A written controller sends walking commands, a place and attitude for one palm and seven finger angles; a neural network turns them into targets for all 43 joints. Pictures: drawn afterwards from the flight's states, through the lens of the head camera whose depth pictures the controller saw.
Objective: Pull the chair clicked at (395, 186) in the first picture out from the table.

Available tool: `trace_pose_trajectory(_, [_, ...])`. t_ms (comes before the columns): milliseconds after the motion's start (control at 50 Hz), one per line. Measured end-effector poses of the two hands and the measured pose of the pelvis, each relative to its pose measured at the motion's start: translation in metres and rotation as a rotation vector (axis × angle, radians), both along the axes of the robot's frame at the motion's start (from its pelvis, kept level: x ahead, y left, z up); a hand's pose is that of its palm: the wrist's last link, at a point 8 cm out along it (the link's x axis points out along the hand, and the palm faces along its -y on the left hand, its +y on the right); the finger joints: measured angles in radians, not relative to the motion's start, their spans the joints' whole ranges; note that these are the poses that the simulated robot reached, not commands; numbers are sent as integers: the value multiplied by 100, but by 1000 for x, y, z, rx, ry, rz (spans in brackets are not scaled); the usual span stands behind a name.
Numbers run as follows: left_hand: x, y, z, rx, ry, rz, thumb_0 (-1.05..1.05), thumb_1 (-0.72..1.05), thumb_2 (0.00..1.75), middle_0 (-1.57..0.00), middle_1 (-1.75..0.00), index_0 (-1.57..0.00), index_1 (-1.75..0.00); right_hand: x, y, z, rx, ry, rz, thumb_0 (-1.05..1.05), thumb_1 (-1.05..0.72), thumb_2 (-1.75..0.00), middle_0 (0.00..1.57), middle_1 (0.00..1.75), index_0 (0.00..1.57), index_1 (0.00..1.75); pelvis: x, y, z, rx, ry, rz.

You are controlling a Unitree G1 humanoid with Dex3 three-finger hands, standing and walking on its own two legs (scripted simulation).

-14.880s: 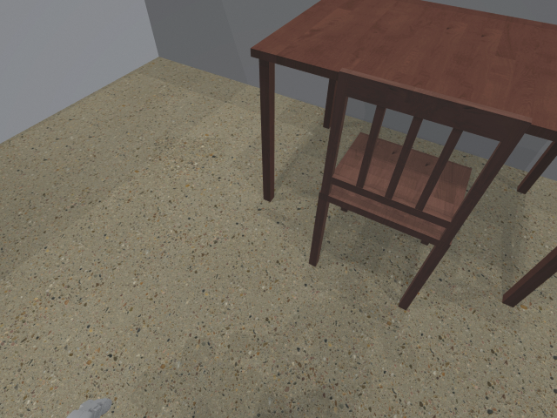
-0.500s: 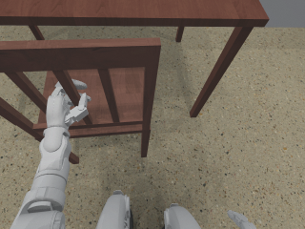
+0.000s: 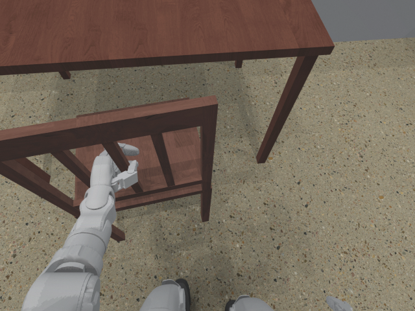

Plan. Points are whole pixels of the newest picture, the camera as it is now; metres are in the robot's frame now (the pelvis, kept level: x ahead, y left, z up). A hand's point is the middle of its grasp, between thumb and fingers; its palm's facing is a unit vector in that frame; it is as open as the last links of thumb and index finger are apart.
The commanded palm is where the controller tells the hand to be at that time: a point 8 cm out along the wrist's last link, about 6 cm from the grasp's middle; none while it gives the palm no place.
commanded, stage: step backward, pulling the chair out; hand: left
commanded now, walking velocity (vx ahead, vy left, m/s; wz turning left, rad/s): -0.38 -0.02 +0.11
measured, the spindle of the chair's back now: (126, 169) +0.42 +0.18 -0.09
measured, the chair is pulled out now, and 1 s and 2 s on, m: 0.08 0.17 0.36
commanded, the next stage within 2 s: none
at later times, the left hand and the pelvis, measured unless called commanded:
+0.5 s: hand (141, 213) +0.30 +0.13 -0.05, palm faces +0.05 -0.99 -0.15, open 5.1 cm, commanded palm +0.31 +0.18 -0.05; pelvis -0.05 -0.01 +0.00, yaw +2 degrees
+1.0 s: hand (139, 215) +0.30 +0.13 -0.05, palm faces -0.01 -0.99 -0.16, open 5.2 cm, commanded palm +0.29 +0.19 -0.05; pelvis -0.07 +0.00 +0.01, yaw +2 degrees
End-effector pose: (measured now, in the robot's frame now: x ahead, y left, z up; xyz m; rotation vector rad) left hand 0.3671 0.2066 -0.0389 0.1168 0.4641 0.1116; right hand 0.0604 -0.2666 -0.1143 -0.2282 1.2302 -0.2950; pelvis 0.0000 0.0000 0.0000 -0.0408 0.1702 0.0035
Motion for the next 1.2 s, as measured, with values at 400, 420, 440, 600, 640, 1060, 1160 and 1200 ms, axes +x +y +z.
trace_pose_trajectory(400, [-81,-28,3,0,45,-12,2,72,77,-27,-111,-49,-144,-27,-14,4,-33,-128,41,0,-90,-90,20,30,21,30,-49,-10,4,-5,-119,38])
trace_pose_trajectory(420, [-83,-28,3,1,45,-16,2,72,77,-27,-111,-49,-144,-28,-14,5,-37,-133,46,0,-90,-90,20,30,21,30,-50,-9,4,-4,-122,37])
trace_pose_trajectory(440, [-84,-28,3,2,44,-20,2,72,77,-27,-112,-49,-144,-28,-13,6,-41,-137,50,0,-90,-90,20,30,21,30,-50,-8,4,-2,-123,37])
trace_pose_trajectory(600, [-88,-26,3,15,38,-20,2,70,79,-28,-113,-49,-144,-29,-3,-2,-15,-157,90,0,-90,-90,20,30,21,30,-59,-13,-1,6,-137,36])
trace_pose_trajectory(640, [-89,-26,3,17,39,-12,2,70,80,-28,-113,-49,-144,-30,-1,-5,-1,-159,94,0,-90,-90,20,30,21,30,-61,-15,-1,0,-140,40])
trace_pose_trajectory(1060, [-90,-22,4,32,30,-78,2,68,79,-27,-118,-49,-144,-40,20,4,22,-142,118,0,-90,-90,20,30,21,30,-83,-3,4,29,-114,31])
trace_pose_trajectory(1160, [-104,-25,5,49,29,-36,3,68,78,-28,-118,-49,-144,-63,18,-6,84,-140,96,0,-90,-90,20,30,21,30,-102,-18,3,-8,-124,31])
trace_pose_trajectory(1200, [-113,-26,5,56,26,-26,3,68,78,-29,-118,-49,-144,-74,12,-8,84,-127,75,0,-90,-90,20,30,21,30,-108,-23,3,-9,-127,34])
